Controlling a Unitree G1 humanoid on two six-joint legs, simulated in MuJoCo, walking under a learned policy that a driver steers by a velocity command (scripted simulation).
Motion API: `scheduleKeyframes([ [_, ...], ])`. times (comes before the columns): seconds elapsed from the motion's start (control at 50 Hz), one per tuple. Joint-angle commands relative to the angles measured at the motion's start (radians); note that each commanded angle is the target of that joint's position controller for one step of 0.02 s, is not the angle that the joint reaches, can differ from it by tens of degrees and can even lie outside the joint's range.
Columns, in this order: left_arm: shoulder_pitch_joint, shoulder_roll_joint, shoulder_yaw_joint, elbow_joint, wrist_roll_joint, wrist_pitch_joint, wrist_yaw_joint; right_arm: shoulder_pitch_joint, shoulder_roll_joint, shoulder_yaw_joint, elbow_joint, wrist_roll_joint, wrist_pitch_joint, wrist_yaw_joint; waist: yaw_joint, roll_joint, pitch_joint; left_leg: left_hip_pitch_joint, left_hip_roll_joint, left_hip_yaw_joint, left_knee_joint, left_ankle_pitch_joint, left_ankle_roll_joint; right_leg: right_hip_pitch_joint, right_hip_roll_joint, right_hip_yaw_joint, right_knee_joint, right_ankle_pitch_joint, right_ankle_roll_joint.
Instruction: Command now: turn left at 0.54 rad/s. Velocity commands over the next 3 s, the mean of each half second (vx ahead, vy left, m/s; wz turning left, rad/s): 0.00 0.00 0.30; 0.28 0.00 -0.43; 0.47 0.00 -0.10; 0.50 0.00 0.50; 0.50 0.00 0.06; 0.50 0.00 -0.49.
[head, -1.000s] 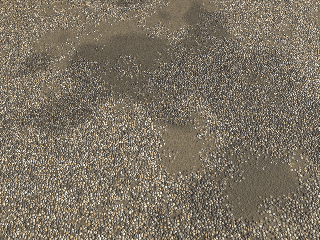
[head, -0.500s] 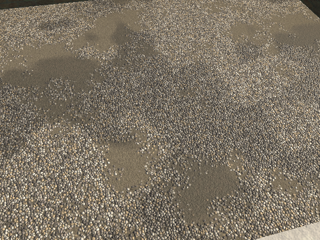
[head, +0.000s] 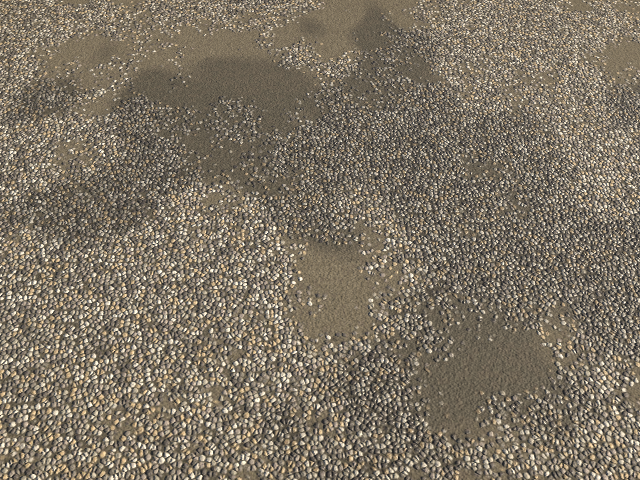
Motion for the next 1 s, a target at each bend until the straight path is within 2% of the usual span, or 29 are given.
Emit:
scheduleKeyframes([
  [0.02,0.020,0.007,-0.007,-0.047,-0.006,-0.024,-0.028,-0.012,-0.136,-0.053,-0.060,0.018,0.015,-0.027,0.001,0.187,-0.198,0.185,0.146,-0.225,-0.163,0.118,0.164,0.071,0.006,-0.015,-0.226,0.104,0.000],
  [0.06,0.039,0.024,-0.004,-0.046,-0.011,-0.035,-0.041,-0.007,-0.150,-0.061,-0.066,0.025,0.019,-0.031,0.004,0.236,-0.191,0.190,0.161,-0.300,-0.179,0.050,0.155,0.121,-0.004,0.011,-0.368,0.133,-0.011],
  [0.1,0.115,0.046,0.007,-0.020,0.008,-0.042,-0.039,-0.036,-0.149,-0.061,-0.077,0.039,0.015,-0.033,0.054,0.186,-0.168,0.076,0.130,-0.315,-0.164,-0.142,0.114,0.276,-0.033,-0.009,-0.587,0.318,-0.041],
  [0.12,0.152,0.089,0.019,-0.014,0.034,-0.039,-0.038,-0.011,-0.111,-0.054,-0.073,0.031,0.014,-0.032,0.058,0.043,-0.163,-0.044,0.038,-0.238,-0.019,-0.295,0.070,0.376,-0.158,0.102,-0.654,0.358,-0.073],
  [0.14,0.129,0.233,0.052,-0.023,0.058,-0.029,-0.044,0.002,-0.083,-0.053,-0.114,0.034,0.006,-0.029,0.008,-0.315,-0.106,-0.188,-0.136,-0.058,0.209,-0.451,0.025,0.289,-0.415,0.427,-0.786,0.380,-0.193],
  [0.16,0.060,0.221,0.053,-0.055,0.082,-0.036,-0.048,0.015,-0.161,-0.079,-0.086,0.024,-0.009,-0.030,0.005,-0.276,-0.057,-0.209,-0.060,-0.072,0.431,-0.453,-0.002,0.168,-0.495,0.520,-0.824,0.285,-0.263],
  [0.18,-0.016,0.146,0.031,-0.083,0.075,-0.038,-0.047,0.026,-0.203,-0.097,-0.044,0.033,-0.009,-0.030,-0.020,-0.179,-0.020,-0.205,-0.048,-0.053,0.539,-0.381,-0.008,0.144,-0.424,0.409,-0.812,0.212,-0.260],
  [0.22,-0.077,0.067,0.003,-0.101,0.037,-0.035,-0.036,0.092,-0.154,-0.092,0.023,0.018,0.013,-0.043,-0.038,-0.138,-0.017,-0.200,-0.059,-0.029,0.651,-0.266,-0.027,0.163,-0.306,0.238,-0.775,0.216,-0.204],
  [0.28,-0.036,0.017,-0.021,-0.091,0.039,-0.032,-0.022,0.087,-0.100,-0.073,0.034,0.020,0.016,-0.038,-0.016,-0.126,-0.034,-0.173,-0.060,0.017,0.773,-0.218,-0.060,0.193,-0.264,0.135,-0.746,0.325,-0.231],
  [0.34,0.035,-0.034,-0.041,-0.056,0.032,-0.032,-0.021,0.053,-0.032,-0.037,0.045,0.014,0.010,-0.030,0.014,-0.132,-0.040,-0.135,-0.011,-0.012,0.499,-0.211,-0.084,0.276,-0.237,0.139,-0.720,0.266,-0.245],
  [0.38,0.053,0.003,-0.030,-0.038,0.014,-0.029,-0.025,0.024,0.002,-0.014,0.048,-0.002,-0.001,-0.017,0.031,-0.171,-0.051,-0.037,0.051,0.083,0.234,-0.265,-0.092,0.296,-0.224,0.137,-0.702,0.292,-0.242],
  [0.42,0.105,0.057,-0.011,-0.021,-0.004,-0.015,-0.020,0.000,-0.014,-0.010,0.058,0.004,-0.019,-0.012,0.066,-0.195,-0.046,0.051,0.033,0.153,0.069,-0.356,-0.100,0.280,-0.224,0.179,-0.673,0.373,-0.259],
  [0.46,0.120,0.068,-0.005,-0.004,-0.031,-0.007,-0.015,0.052,-0.032,-0.009,0.092,0.009,-0.040,-0.013,0.039,-0.157,-0.049,0.154,0.038,0.158,-0.158,-0.094,-0.072,0.270,-0.243,0.234,-0.655,0.528,-0.249],
  [0.48,0.124,0.080,0.000,0.000,-0.040,-0.009,-0.014,0.083,-0.052,-0.009,0.105,-0.002,-0.046,-0.015,0.026,-0.138,-0.066,0.233,0.055,0.133,-0.211,0.054,-0.049,0.251,-0.244,0.247,-0.653,0.612,-0.224],
  [0.5,0.119,0.078,0.000,-0.005,-0.036,-0.019,-0.016,0.115,-0.090,-0.013,0.106,-0.017,-0.049,-0.020,0.021,-0.088,-0.120,0.331,0.109,0.092,-0.157,0.207,-0.033,0.216,-0.226,0.238,-0.640,0.597,-0.188],
  [0.52,0.124,0.066,0.002,-0.031,-0.022,-0.030,-0.024,0.102,-0.155,-0.031,0.115,-0.013,-0.050,-0.021,0.060,0.077,-0.131,0.353,0.132,0.105,-0.047,0.311,-0.002,0.162,-0.149,0.164,-0.629,0.506,-0.156],
  [0.54,0.089,0.044,-0.007,-0.036,-0.014,-0.032,-0.027,0.092,-0.100,-0.022,0.112,-0.013,-0.051,-0.014,0.018,0.108,-0.165,0.348,0.117,0.110,-0.076,0.151,0.018,0.167,-0.101,0.110,-0.618,0.327,-0.122],
  [0.56,0.005,0.005,-0.011,-0.059,0.000,-0.017,-0.038,-0.009,-0.072,-0.012,0.072,-0.022,-0.039,0.003,0.001,0.096,-0.160,0.309,0.120,0.107,-0.125,-0.055,0.034,0.130,-0.031,0.042,-0.530,0.258,-0.113],
  [0.62,-0.010,0.017,0.003,-0.112,0.032,0.020,-0.062,0.032,-0.118,-0.029,0.063,-0.041,-0.031,0.007,-0.028,0.220,-0.041,0.266,0.263,-0.054,-0.267,-0.378,0.148,-0.091,0.030,-0.075,-0.295,0.091,-0.110],
  [0.68,-0.030,0.009,0.007,-0.157,0.037,0.007,-0.072,0.052,-0.100,-0.027,0.065,-0.053,-0.058,-0.004,-0.024,0.171,0.009,0.234,0.354,-0.088,-0.277,-0.323,0.215,-0.180,-0.050,-0.064,-0.168,0.058,-0.116],
  [0.72,0.019,-0.004,0.003,-0.158,0.032,0.003,-0.075,0.002,-0.108,-0.033,0.057,-0.047,-0.072,-0.004,0.016,0.159,-0.010,0.188,0.329,-0.001,-0.229,-0.242,0.187,-0.080,-0.058,-0.088,-0.231,0.080,-0.140],
  [0.76,0.204,-0.006,0.008,-0.096,0.019,0.004,-0.072,-0.082,-0.103,-0.032,0.032,-0.033,-0.072,-0.002,0.107,0.122,-0.052,-0.001,0.236,0.147,-0.106,-0.265,0.118,0.254,0.005,-0.141,-0.412,0.208,-0.157],
  [0.78,0.318,0.034,0.028,-0.055,0.025,0.001,-0.066,-0.081,-0.072,-0.026,0.025,-0.041,-0.069,-0.003,0.149,-0.003,-0.070,-0.130,0.159,0.236,0.112,-0.272,0.076,0.432,-0.006,-0.020,-0.490,0.169,-0.161],
  [0.8,0.377,0.187,0.061,-0.086,0.022,-0.001,-0.051,-0.127,-0.008,-0.005,-0.050,-0.035,-0.067,0.008,0.176,-0.320,-0.087,-0.361,0.031,0.329,0.455,-0.410,-0.004,0.504,-0.288,0.512,-0.712,-0.039,-0.245],
  [0.82,0.368,0.177,0.058,-0.089,-0.003,0.012,-0.041,-0.214,-0.033,-0.009,-0.077,-0.027,-0.064,0.006,0.183,-0.264,-0.073,-0.473,0.008,0.164,0.552,-0.377,0.005,0.507,-0.347,0.713,-0.772,0.166,-0.296],
  [0.84,0.314,0.146,0.048,-0.098,-0.001,0.016,-0.029,-0.189,-0.064,-0.015,-0.064,-0.019,-0.068,0.015,0.142,-0.195,-0.056,-0.499,0.037,0.140,0.659,-0.332,-0.003,0.498,-0.360,0.653,-0.715,0.320,-0.337],
  [0.88,0.262,0.096,0.033,-0.100,0.016,0.009,-0.015,-0.142,-0.065,-0.015,-0.026,-0.040,-0.075,0.025,0.071,-0.061,-0.087,-0.422,0.088,0.137,0.698,-0.244,-0.015,0.405,-0.291,0.478,-0.634,0.452,-0.311],
  [0.92,0.205,0.062,0.017,-0.108,0.014,0.002,-0.013,-0.113,-0.055,-0.012,-0.007,-0.047,-0.059,0.026,0.033,-0.063,-0.102,-0.313,0.095,0.156,0.634,-0.170,-0.038,0.294,-0.224,0.371,-0.638,0.544,-0.272],
  [1.0,0.208,0.077,0.015,-0.099,0.004,-0.014,-0.012,-0.154,-0.042,-0.001,-0.010,-0.040,-0.028,0.014,0.025,-0.062,-0.090,-0.264,0.072,0.180,0.507,-0.031,-0.044,0.213,-0.162,0.327,-0.641,0.544,-0.262],
])
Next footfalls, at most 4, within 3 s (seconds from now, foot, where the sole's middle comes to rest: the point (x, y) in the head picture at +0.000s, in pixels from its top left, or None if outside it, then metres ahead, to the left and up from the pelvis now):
0.12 right None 0.05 -0.12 -0.77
0.50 left None -0.03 0.11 -0.77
1.26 left None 0.24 0.04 -0.77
1.60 right None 0.23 -0.16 -0.77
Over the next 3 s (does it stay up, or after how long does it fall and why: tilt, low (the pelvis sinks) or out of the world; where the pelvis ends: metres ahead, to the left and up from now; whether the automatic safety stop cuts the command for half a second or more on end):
stays up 0.19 -0.08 -0.02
